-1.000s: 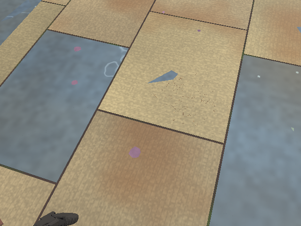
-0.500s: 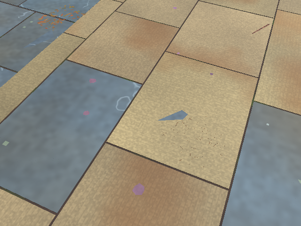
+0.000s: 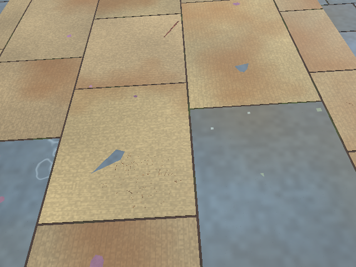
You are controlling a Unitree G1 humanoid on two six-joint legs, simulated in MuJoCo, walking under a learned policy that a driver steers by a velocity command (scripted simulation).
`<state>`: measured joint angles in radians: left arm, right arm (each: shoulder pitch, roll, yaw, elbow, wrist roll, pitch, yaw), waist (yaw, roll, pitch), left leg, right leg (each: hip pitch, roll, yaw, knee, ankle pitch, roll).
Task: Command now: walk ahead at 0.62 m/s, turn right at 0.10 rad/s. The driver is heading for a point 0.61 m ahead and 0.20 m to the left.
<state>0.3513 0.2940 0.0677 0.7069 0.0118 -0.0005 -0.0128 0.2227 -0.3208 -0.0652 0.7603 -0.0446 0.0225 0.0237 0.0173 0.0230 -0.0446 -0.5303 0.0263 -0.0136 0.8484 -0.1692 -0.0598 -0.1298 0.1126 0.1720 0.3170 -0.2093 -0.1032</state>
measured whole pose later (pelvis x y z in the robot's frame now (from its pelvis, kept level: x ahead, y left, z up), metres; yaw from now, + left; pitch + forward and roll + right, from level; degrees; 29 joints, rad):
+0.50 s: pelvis +0.29 +0.16 -0.02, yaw +20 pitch +2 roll +1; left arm 0.27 0.28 0.00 0.74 0.07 -0.10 -0.02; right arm 0.33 -0.32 -0.06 0.74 -0.02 -0.03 0.02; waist 0.01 -0.03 0.00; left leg -0.30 -0.16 -0.01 0.56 -0.29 0.14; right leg -0.45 -0.05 0.05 1.27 -0.29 -0.01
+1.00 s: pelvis +0.65 +0.31 -0.01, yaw +29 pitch +0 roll -1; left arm 0.27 0.25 0.01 0.86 0.03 -0.09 0.00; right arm 0.16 -0.29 -0.02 0.79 -0.03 -0.02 0.00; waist 0.04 0.02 0.12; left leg -0.53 -0.04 -0.10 1.10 -0.40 0.00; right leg -0.33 0.05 -0.08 0.40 -0.07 -0.08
